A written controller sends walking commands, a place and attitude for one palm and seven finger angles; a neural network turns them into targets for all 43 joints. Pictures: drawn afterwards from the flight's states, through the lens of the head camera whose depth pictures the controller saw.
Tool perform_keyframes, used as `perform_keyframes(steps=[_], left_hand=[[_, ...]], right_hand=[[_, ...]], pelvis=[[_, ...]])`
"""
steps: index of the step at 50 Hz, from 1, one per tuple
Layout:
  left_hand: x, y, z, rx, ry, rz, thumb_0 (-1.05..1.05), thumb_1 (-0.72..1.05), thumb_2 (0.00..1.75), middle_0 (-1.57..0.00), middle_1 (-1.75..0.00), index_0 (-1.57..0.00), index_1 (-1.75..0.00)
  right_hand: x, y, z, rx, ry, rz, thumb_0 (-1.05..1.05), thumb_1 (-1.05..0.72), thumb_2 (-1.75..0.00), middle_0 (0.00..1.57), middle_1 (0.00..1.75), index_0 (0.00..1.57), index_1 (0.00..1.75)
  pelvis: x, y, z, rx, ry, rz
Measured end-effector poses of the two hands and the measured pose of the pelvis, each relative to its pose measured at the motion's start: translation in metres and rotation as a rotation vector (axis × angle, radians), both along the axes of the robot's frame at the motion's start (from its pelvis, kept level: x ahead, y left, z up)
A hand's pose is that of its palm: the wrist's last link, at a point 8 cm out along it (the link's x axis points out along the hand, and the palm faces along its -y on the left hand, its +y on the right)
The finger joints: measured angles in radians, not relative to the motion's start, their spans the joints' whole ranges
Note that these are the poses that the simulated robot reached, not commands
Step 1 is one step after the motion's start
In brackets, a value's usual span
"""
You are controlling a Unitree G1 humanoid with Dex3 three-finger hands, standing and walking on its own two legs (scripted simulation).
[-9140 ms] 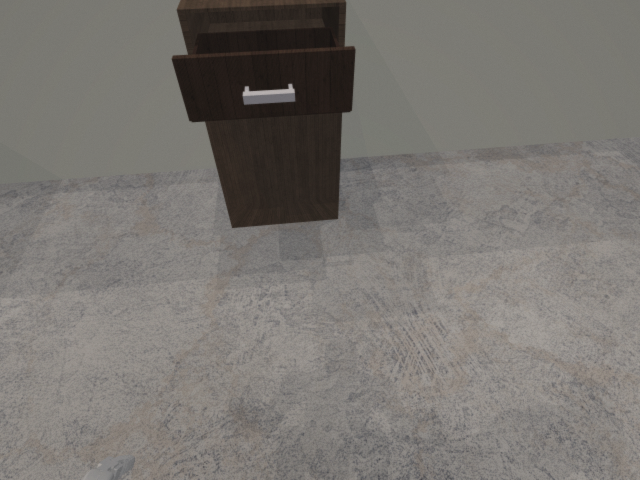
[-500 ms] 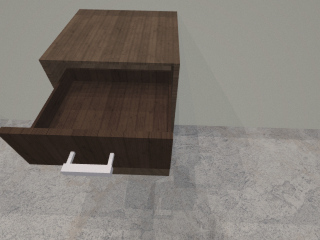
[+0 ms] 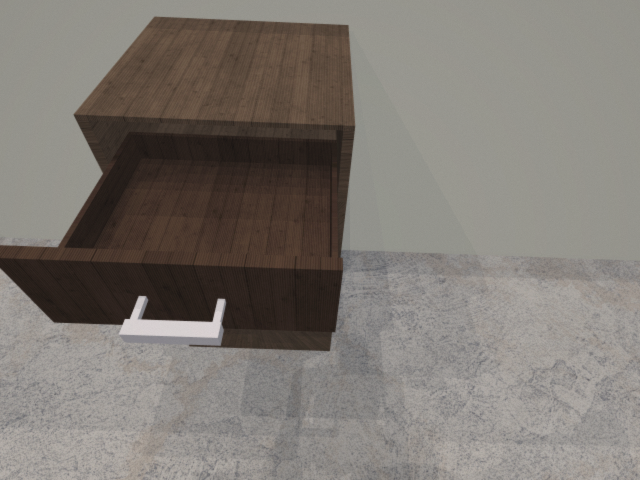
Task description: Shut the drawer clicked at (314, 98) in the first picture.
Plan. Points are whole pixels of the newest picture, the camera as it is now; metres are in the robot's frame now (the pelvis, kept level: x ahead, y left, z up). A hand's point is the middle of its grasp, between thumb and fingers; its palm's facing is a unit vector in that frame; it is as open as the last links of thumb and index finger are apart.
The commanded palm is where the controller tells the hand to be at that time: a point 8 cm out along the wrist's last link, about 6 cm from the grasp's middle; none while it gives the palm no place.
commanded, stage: look again from close up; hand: left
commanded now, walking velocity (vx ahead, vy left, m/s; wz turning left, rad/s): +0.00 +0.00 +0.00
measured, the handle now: (177, 318) +0.31 +0.21 +0.01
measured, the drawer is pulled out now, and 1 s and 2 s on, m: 0.30 0.30 0.30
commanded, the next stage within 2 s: raise the hand and make a fist in 0.50 s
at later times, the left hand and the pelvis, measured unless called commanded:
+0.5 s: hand out of the picture +0.03 +0.22 -0.17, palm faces +0.01 -0.98 -0.22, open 7.4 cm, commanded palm none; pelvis +0.02 +0.05 +0.00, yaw -1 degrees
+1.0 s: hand out of the picture +0.13 +0.17 -0.04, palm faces +0.16 -0.99 -0.02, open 6.2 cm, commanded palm +0.11 +0.24 -0.02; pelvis +0.02 -0.01 -0.05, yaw +4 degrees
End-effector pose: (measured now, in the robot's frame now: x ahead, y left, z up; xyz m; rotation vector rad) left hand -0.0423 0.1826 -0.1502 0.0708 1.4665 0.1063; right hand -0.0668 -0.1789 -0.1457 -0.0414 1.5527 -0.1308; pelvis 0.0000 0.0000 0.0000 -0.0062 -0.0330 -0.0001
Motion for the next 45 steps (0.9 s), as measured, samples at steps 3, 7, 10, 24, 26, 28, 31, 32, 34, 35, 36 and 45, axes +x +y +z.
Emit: perform_keyframes(steps=[3, 7, 10, 24, 26, 28, 31, 32, 34, 35, 36, 45], left_hand=[[0.001, 0.009, -0.002, 0.003, -0.002, -0.013, 0.00, 0.91, 0.90, -0.20, -0.30, -0.20, -0.30], [0.016, 0.034, -0.004, 0.037, -0.036, -0.023, 0.00, 0.91, 0.90, -0.20, -0.30, -0.20, -0.30], [0.034, 0.054, -0.002, 0.070, -0.084, -0.024, 0.00, 0.91, 0.90, -0.20, -0.30, -0.20, -0.30], [0.069, 0.087, 0.009, 0.114, -0.111, -0.040, 0.00, 0.92, 0.90, -0.19, -0.30, -0.19, -0.30], [0.070, 0.083, 0.007, 0.101, -0.098, -0.038, 0.00, 0.91, 0.90, -0.19, -0.30, -0.19, -0.30], [0.071, 0.079, 0.005, 0.091, -0.088, -0.037, 0.00, 0.91, 0.90, -0.19, -0.30, -0.19, -0.30], [0.072, 0.075, 0.001, 0.083, -0.078, -0.038, 0.00, 0.92, 0.90, -0.19, -0.30, -0.19, -0.30], [0.079, 0.078, 0.005, 0.095, -0.105, 0.007, 0.01, 0.93, 0.90, -0.20, -0.30, -0.20, -0.30], [0.115, 0.090, 0.032, 0.153, -0.334, 0.057, 0.04, 0.96, 0.90, -0.21, -0.30, -0.21, -0.31], [0.136, 0.094, 0.050, 0.189, -0.467, 0.060, 0.04, 0.97, 0.90, -0.21, -0.31, -0.21, -0.32], [0.156, 0.095, 0.069, 0.211, -0.588, 0.067, 0.04, 0.97, 0.90, -0.22, -0.32, -0.22, -0.32], [0.197, 0.051, 0.119, 0.026, -1.128, 0.087, 0.01, 0.93, 0.90, -0.33, -0.45, -0.27, -0.46]], right_hand=[[0.008, 0.003, -0.007, -0.005, -0.029, -0.002, 0.01, -0.91, -0.89, 0.20, 0.30, 0.20, 0.30], [0.026, 0.009, -0.013, -0.018, -0.109, -0.003, 0.01, -0.91, -0.89, 0.20, 0.29, 0.20, 0.30], [0.040, 0.015, -0.015, -0.023, -0.157, 0.007, 0.01, -0.91, -0.89, 0.20, 0.29, 0.20, 0.30], [0.085, 0.006, -0.006, -0.068, -0.190, 0.056, 0.02, -0.92, -0.89, 0.20, 0.30, 0.20, 0.30], [0.090, 0.003, -0.004, -0.077, -0.193, 0.059, 0.01, -0.91, -0.89, 0.20, 0.30, 0.20, 0.30], [0.096, 0.001, -0.003, -0.085, -0.197, 0.061, 0.01, -0.91, -0.89, 0.20, 0.30, 0.20, 0.30], [0.105, -0.003, -0.001, -0.097, -0.204, 0.062, 0.01, -0.91, -0.89, 0.20, 0.30, 0.20, 0.30], [0.110, -0.006, 0.002, -0.107, -0.234, 0.056, 0.01, -0.91, -0.89, 0.20, 0.30, 0.20, 0.30], [0.128, -0.013, 0.012, -0.144, -0.369, 0.069, 0.02, -0.92, -0.89, 0.20, 0.30, 0.20, 0.30], [0.139, -0.017, 0.016, -0.154, -0.439, 0.071, 0.02, -0.92, -0.89, 0.20, 0.30, 0.20, 0.30], [0.150, -0.021, 0.019, -0.160, -0.506, 0.074, 0.02, -0.92, -0.89, 0.20, 0.30, 0.20, 0.30], [0.263, -0.051, 0.054, -0.172, -0.951, 0.157, 0.02, -0.91, -0.89, 0.20, 0.30, 0.20, 0.30]], pelvis=[[-0.002, 0.010, -0.005, -0.025, 0.011, 0.004], [0.001, 0.023, -0.009, -0.021, 0.009, 0.007], [0.005, 0.032, -0.009, -0.012, 0.010, 0.003], [0.022, 0.047, -0.004, 0.014, 0.037, -0.016], [0.026, 0.046, -0.004, 0.013, 0.035, -0.016], [0.029, 0.046, -0.004, 0.012, 0.031, -0.017], [0.033, 0.044, -0.004, 0.006, 0.028, -0.015], [0.034, 0.043, -0.005, 0.003, 0.031, -0.009], [0.036, 0.039, -0.006, 0.018, 0.036, -0.007], [0.037, 0.037, -0.007, 0.027, 0.041, -0.001], [0.037, 0.035, -0.008, 0.033, 0.041, 0.010], [0.027, 0.014, -0.030, 0.017, 0.144, 0.036]])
